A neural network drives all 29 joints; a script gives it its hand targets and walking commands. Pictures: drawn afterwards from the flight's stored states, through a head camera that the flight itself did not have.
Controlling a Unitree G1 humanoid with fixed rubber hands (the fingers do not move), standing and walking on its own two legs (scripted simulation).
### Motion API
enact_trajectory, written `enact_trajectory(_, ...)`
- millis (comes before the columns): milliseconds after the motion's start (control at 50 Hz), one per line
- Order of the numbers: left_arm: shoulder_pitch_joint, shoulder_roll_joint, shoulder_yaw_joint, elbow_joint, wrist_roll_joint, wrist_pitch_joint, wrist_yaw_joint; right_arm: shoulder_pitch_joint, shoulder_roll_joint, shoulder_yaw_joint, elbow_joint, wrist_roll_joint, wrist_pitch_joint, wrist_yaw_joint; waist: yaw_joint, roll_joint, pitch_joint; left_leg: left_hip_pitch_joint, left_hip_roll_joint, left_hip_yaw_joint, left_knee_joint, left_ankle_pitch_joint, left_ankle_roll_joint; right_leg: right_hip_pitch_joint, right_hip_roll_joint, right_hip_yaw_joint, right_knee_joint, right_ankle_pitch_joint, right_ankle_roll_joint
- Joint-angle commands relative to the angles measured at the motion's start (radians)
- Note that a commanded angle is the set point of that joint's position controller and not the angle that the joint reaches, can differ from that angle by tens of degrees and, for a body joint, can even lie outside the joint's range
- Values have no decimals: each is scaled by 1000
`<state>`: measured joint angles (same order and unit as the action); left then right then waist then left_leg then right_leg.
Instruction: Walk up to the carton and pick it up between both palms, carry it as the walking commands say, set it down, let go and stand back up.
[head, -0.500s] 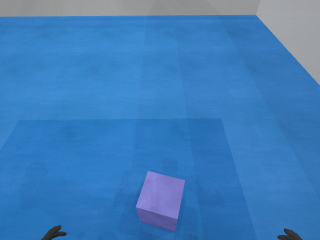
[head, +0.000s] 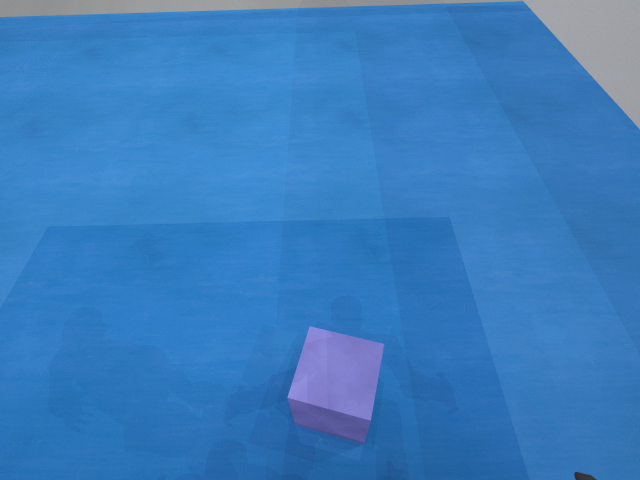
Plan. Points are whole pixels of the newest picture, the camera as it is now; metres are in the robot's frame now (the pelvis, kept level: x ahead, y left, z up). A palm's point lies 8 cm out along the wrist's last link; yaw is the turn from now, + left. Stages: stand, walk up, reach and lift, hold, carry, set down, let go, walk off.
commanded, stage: walk up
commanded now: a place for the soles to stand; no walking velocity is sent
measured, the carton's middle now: (337, 386) +0.46 +0.00 -0.65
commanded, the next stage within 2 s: none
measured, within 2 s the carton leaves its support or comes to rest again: neither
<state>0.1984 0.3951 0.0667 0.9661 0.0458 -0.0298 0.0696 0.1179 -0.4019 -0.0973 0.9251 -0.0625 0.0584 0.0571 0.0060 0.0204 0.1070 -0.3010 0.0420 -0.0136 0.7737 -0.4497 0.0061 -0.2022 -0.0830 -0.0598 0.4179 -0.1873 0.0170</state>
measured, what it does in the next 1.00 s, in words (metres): steps to the left, turning right: left foot, then right foot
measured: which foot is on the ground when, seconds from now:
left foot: up 0.00-0.10, down 0.12-1.00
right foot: down 0.00-0.12, up 0.14-0.30, down 0.32-1.00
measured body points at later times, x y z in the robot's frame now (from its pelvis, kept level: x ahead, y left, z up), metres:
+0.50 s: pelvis +0.04 +0.10 -0.02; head +0.07 +0.08 +0.43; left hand +0.21 +0.40 -0.09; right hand +0.13 -0.23 -0.12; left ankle +0.06 +0.22 -0.74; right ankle +0.05 -0.04 -0.74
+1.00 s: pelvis +0.06 +0.12 -0.01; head +0.09 +0.12 +0.44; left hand +0.25 +0.41 -0.12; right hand +0.09 -0.22 -0.11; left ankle +0.06 +0.22 -0.74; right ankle +0.06 -0.03 -0.74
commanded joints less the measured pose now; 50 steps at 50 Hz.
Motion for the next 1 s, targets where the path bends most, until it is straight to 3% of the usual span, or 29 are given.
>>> enact_trajectory(0,89,342,91,-131,18,-6,35,-35,-155,-52,-201,-7,-3,29,21,-135,-66,-189,104,-84,57,-17,-11,86,-292,313,-126,-156,-238)
enact_trajectory(40,75,351,93,-188,17,-3,33,12,-163,-61,-236,2,10,46,2,-160,-50,-49,75,-21,-27,-2,-12,-73,-253,245,-96,-206,-214)
enact_trajectory(60,58,348,92,-209,12,0,32,60,-156,-64,-249,4,10,51,-31,-162,-47,68,50,17,-91,64,-4,-182,-212,188,-53,-248,-182)
enact_trajectory(80,33,320,78,-225,-1,4,29,140,-158,-70,-241,-1,6,50,-82,-116,-58,242,7,54,-182,151,10,-323,-153,128,35,-300,-139)
enact_trajectory(100,65,247,48,-234,-8,7,27,224,-213,-85,-224,-6,3,43,-124,66,-92,376,24,2,-283,49,43,-432,-48,33,240,-322,-93)
enact_trajectory(120,54,184,26,-282,-30,2,28,236,-319,-99,-267,-15,-5,33,-171,344,-87,289,275,-360,-528,-114,142,-514,129,-21,529,-473,-25)
enact_trajectory(140,25,220,44,-306,-38,8,47,132,-311,-98,-313,-10,1,16,-169,255,-68,94,328,-354,-546,-211,265,-407,97,100,706,-499,-30)
enact_trajectory(160,90,248,53,-302,-51,13,39,71,-289,-90,-329,3,6,6,-121,216,-47,19,325,-299,-521,-194,283,-350,84,109,766,-444,-37)
enact_trajectory(180,152,251,53,-292,-57,13,26,21,-275,-80,-342,11,7,-4,-75,188,-34,13,290,-230,-476,-134,267,-321,62,111,727,-395,-43)
enact_trajectory(220,221,236,48,-276,-53,10,4,-22,-249,-59,-360,23,1,-16,-27,163,-25,3,256,-149,-415,-23,232,-221,30,55,534,-336,-43)
enact_trajectory(260,230,211,42,-274,-49,5,-18,-14,-238,-41,-353,26,-6,-22,-2,129,-40,-29,237,-81,-333,119,192,-49,65,9,281,-211,-45)
enact_trajectory(280,231,219,45,-280,-42,3,-22,-12,-223,-24,-355,36,-12,-24,21,115,-46,-78,238,-71,-292,138,159,54,78,24,171,-141,-52)
enact_trajectory(300,208,240,48,-289,-36,0,-25,14,-199,-10,-339,43,-21,-22,32,30,-48,-115,216,-42,-217,116,100,129,57,111,62,-79,-50)
enact_trajectory(320,181,279,50,-313,-27,-8,-22,31,-143,9,-342,50,-31,-21,28,-119,-58,-127,139,22,-74,121,25,106,-101,366,-83,-130,-78)
enact_trajectory(340,100,354,63,-348,-27,-13,-19,59,-189,-15,-345,74,-18,-18,8,-213,-3,-99,15,41,2,-98,-17,-91,-248,629,-132,-234,-211)
enact_trajectory(360,102,340,57,-335,-29,-14,-18,49,-248,-35,-332,69,-15,-25,21,-178,19,-62,41,-41,77,-136,-5,-124,-249,605,-97,-189,-262)
enact_trajectory(380,96,322,48,-341,-34,-21,-18,53,-227,-34,-343,67,-18,-26,15,-202,-17,-70,31,-32,70,-124,1,-74,-241,551,-58,-54,-275)
enact_trajectory(400,82,315,44,-345,-36,-19,-21,80,-216,-31,-333,64,-30,-32,2,-187,-49,-51,40,-43,19,-82,10,-38,-214,494,-13,89,-252)
enact_trajectory(440,15,282,22,-342,-54,-8,-38,131,-217,-27,-280,49,-60,-40,-46,-141,-118,150,58,-26,-286,202,23,-80,-119,294,103,241,-131)
enact_trajectory(460,23,241,7,-342,-65,-8,-47,115,-256,-32,-269,38,-68,-43,-30,-56,-124,197,142,-124,-371,279,53,-136,-52,224,176,185,-64)
enact_trajectory(480,49,235,3,-319,-69,-4,-50,27,-274,-26,-281,57,-71,-37,17,-16,-126,113,195,-172,-372,252,93,-63,21,168,165,66,-30)
enact_trajectory(500,29,240,5,-303,-62,-3,-44,9,-244,-17,-273,70,-70,-30,13,-27,-125,68,193,-132,-356,271,100,15,23,158,140,37,-32)
enact_trajectory(540,-7,252,2,-268,-64,-4,-40,2,-226,-3,-249,77,-73,-27,7,7,-107,81,155,-67,-366,325,65,29,8,169,136,134,-45)
enact_trajectory(580,-14,259,-1,-238,-63,-5,-39,4,-222,2,-217,83,-74,-29,-2,25,-108,120,147,-25,-361,426,53,35,-8,177,129,236,-50)
enact_trajectory(620,-25,256,-5,-211,-65,-3,-36,9,-227,0,-196,82,-72,-32,-4,53,-130,175,147,0,-353,528,50,26,-1,158,141,277,-43)
enact_trajectory(680,-52,250,-9,-175,-60,6,-32,0,-215,1,-177,83,-65,-35,-15,48,-136,197,157,25,-345,557,53,27,7,142,135,273,-38)
enact_trajectory(720,-65,247,-10,-157,-59,11,-32,-13,-220,1,-162,82,-59,-36,-13,67,-125,176,155,39,-360,492,56,37,5,137,129,258,-43)
enact_trajectory(860,-80,240,-8,-91,-54,20,-29,-59,-217,-5,-119,78,-46,-33,-8,43,-109,183,160,70,-394,355,66,30,6,125,115,247,-45)
enact_trajectory(980,-72,251,2,-53,-50,21,-21,-65,-216,-16,-86,73,-34,-32,-10,-1,-100,192,136,87,-388,257,70,7,1,163,97,249,-61)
